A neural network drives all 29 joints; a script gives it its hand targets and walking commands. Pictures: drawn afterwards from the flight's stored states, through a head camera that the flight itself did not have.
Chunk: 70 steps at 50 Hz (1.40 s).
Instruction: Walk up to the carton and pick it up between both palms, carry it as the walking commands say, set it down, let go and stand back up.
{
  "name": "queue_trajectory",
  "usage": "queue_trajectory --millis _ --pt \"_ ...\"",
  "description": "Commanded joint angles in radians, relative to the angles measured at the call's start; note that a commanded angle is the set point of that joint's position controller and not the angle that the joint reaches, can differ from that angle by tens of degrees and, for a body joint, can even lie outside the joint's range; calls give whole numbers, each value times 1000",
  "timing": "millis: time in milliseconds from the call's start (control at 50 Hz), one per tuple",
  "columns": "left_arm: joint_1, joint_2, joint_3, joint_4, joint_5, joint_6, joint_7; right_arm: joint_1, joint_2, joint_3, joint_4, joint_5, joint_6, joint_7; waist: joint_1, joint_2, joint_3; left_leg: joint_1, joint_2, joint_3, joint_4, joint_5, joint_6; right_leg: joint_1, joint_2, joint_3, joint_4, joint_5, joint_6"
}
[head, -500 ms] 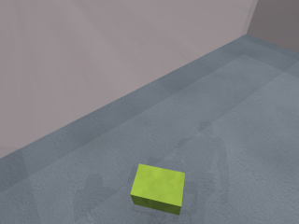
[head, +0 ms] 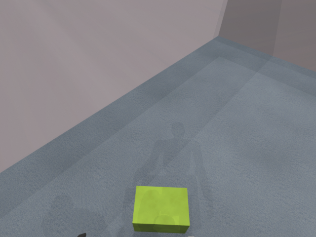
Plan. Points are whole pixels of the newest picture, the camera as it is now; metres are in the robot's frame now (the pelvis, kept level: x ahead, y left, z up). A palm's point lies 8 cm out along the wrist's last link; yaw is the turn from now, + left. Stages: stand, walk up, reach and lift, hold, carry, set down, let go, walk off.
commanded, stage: walk up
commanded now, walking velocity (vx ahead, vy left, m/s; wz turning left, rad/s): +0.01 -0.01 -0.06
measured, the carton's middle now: (160, 209) +0.40 -0.03 -0.69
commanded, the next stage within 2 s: stand in 1.26 s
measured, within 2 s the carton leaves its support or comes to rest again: neither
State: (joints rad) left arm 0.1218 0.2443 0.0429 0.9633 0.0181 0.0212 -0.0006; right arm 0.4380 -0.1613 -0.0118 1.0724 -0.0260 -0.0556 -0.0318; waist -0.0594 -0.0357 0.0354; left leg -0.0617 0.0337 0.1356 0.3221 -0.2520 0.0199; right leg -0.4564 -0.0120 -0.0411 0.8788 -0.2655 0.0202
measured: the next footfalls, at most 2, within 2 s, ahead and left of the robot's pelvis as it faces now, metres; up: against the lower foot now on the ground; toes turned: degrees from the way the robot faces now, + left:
right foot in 0.16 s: +0.10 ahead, -0.10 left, +0.00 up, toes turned -6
left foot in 0.50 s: +0.04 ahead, +0.09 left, +0.00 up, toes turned -1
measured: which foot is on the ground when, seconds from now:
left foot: down 0.00-0.18, up 0.20-0.48, down 0.50-1.00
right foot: up 0.00-0.14, down 0.16-0.50, up 0.52-0.80, down 0.82-1.00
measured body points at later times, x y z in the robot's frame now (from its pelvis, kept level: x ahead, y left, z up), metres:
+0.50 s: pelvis +0.01 +0.00 -0.02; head +0.05 +0.02 +0.43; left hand +0.08 +0.26 -0.18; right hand +0.06 -0.27 -0.16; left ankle +0.02 +0.13 -0.75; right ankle +0.06 -0.10 -0.75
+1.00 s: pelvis -0.03 -0.05 -0.01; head -0.03 -0.07 +0.44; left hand +0.00 +0.18 -0.15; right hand +0.01 -0.29 -0.17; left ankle +0.00 +0.09 -0.75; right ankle -0.06 -0.18 -0.75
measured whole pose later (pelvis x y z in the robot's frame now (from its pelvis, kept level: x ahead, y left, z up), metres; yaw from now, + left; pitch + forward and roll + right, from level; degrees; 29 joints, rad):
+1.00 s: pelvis -0.03 -0.05 -0.01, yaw -2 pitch -1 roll -1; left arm 0.28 0.13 0.01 1.05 0.01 -0.01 0.02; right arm 0.23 -0.20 -0.03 1.03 -0.01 0.02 -0.01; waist 0.00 0.07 0.01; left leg -0.22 0.06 0.02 0.41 -0.18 -0.02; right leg -0.12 -0.01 -0.02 0.38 -0.24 0.01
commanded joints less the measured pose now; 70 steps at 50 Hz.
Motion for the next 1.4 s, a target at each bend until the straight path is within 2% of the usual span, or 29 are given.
queue_trajectory --millis 0,100,140,160,180,200,240,260,280,300,400,440,460,480,500,520,560,600,640,680,720,780,820,840,880,940,1000,1040,1380 --pt "46 0 -6 -16 -11 10 9 25 -130 -26 -21 -9 -5 -15 36 258 -21 64 211 -99 32 941 67 40 6 -7 -160 10 -10" --pt "22 1 14 -40 -14 3 16 43 -149 -52 -5 -7 22 -28 39 185 -31 35 261 -115 129 874 76 132 7 -29 -361 29 -27" --pt "122 52 34 -7 -9 -13 25 23 -135 -52 -22 4 21 -26 83 95 -96 -119 203 -54 295 748 23 388 -53 -2 -480 307 -67" --pt "187 116 54 12 0 -22 29 19 -107 -44 -51 9 17 -24 95 -22 -153 -295 135 -27 436 375 -19 554 -199 151 -417 697 -125" --pt "186 130 49 20 -3 -22 33 6 -60 -34 -62 22 32 -25 107 -188 -168 -392 27 -20 621 -300 -56 554 -363 328 -472 938 -255" --pt "165 99 33 27 -8 -26 37 0 -61 -35 -44 12 57 -28 81 -54 -144 -359 53 -115 656 -402 -58 459 -370 332 -497 918 -259" --pt "33 41 15 10 -10 -21 43 -10 -39 -22 -31 13 75 -26 29 -6 -76 -269 57 -135 568 -310 -38 309 -265 189 -534 684 -207" --pt "26 46 19 3 0 -16 46 -34 -47 -29 -30 7 81 -20 36 -75 -50 -264 22 -125 568 -274 -37 266 -259 152 -554 693 -205" --pt "14 93 35 -11 -5 -5 52 -74 -92 -52 -57 19 91 -21 26 -133 -1 -303 -9 -109 661 -324 -48 240 -285 148 -486 1045 -235" --pt "37 98 41 -9 -5 -3 53 -68 -97 -55 -66 21 93 -22 26 -129 -55 -297 -8 -110 694 -309 -54 252 -283 130 -467 1102 -243" --pt "52 95 61 1 20 31 36 -119 -112 -60 -81 23 110 -22 33 -143 -91 -238 20 -72 451 -169 -33 236 -211 103 -481 584 -180" --pt "29 109 68 8 21 37 28 -80 -114 -60 -59 23 108 -19 -5 -124 -85 -120 16 -27 258 -24 -20 177 -180 105 -460 365 -136" --pt "42 88 60 8 21 40 24 -37 -136 -66 -34 21 102 -19 -21 -48 -76 -29 51 -39 164 46 -18 94 -137 78 -390 210 -111" --pt "66 32 43 -4 25 42 19 -10 -202 -77 -21 11 97 -23 -17 138 -37 14 233 -232 78 129 14 -40 -52 18 -231 -4 -65" --pt "84 12 51 -24 28 53 10 -52 -300 -90 -58 -4 93 -34 17 315 -4 -122 540 -568 -19 328 140 -132 38 21 63 -355 14" --pt "71 74 75 -20 24 72 2 -70 -327 -88 -92 -5 95 -36 -9 245 7 -242 550 -563 -31 343 213 -72 -5 101 245 -341 34" --pt "98 86 74 -9 15 77 -7 -236 -276 -76 -116 14 94 -32 61 241 40 -308 407 -383 -37 228 158 -53 13 120 405 -192 36" --pt "116 94 73 4 19 77 -21 -259 -249 -67 -128 17 85 -32 75 236 15 -266 329 -276 -7 225 111 -45 18 93 446 -120 48" --pt "107 79 55 6 13 74 -19 -235 -223 -57 -133 15 79 -23 65 245 -8 -248 280 -219 -10 149 94 -12 17 55 360 -107 45" --pt "82 43 21 2 10 66 -20 -207 -219 -59 -122 -1 79 -12 37 293 -5 -215 228 -197 -56 -143 74 20 4 21 111 -96 29" --pt "74 -1 -11 -14 -5 42 -10 -238 -193 -63 -125 -10 83 2 12 395 14 -240 173 -175 -88 -157 107 159 22 -32 -170 -169 19" --pt "204 -23 -17 42 -17 4 21 -195 -196 -59 -78 11 99 9 48 206 -27 -180 144 -181 30 19 84 326 36 -82 -556 13 6" --pt "233 68 11 40 2 -35 26 -134 -82 -21 -89 17 88 15 43 -98 -47 -302 46 -143 224 -94 12 405 -222 225 -677 111 -31" --pt "166 139 13 29 10 -34 22 -185 -89 -16 -120 24 93 10 62 -260 4 -267 7 -114 205 -194 -34 230 -296 345 -732 106 -104" --pt "113 95 5 31 4 -41 21 -225 -122 -33 -100 21 97 20 59 -216 70 -244 21 -150 233 -80 -29 194 -226 263 -746 -34 -107" --pt "132 58 -1 60 -13 -47 26 -175 -99 -30 -65 20 67 23 38 -122 37 -156 17 -102 79 91 -36 262 -144 142 -650 90 -95" --pt "164 19 -18 89 -15 -46 26 -153 -102 -31 -54 20 53 8 47 -80 29 -53 74 -146 2 134 -27 215 -113 149 -615 87 -80" --pt "193 8 -19 103 -18 -46 27 -178 -110 -35 -43 22 50 11 51 23 56 -101 74 -162 -14 145 -22 241 -93 128 -612 81 -66" --pt "205 51 11 109 -17 -35 33 -145 -123 -31 -14 7 42 -3 50 38 -7 -137 87 -99 46 159 -50 253 -90 83 -531 178 -63"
